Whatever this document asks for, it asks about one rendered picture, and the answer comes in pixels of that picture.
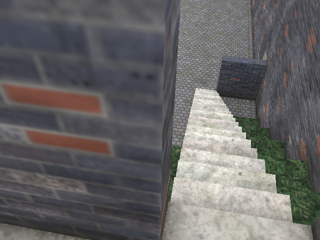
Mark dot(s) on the stairs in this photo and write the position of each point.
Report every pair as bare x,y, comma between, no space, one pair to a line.
219,170

